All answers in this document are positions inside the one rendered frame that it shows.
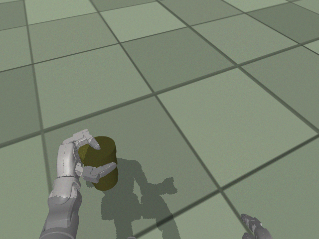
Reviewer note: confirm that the left robot arm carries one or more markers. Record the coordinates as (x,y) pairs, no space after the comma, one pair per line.
(64,202)

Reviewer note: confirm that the right robot hand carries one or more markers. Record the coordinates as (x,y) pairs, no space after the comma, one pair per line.
(256,227)

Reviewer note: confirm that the left robot hand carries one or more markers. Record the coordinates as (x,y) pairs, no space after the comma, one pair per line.
(69,163)

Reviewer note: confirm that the cup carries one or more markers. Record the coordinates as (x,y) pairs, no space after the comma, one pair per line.
(95,158)

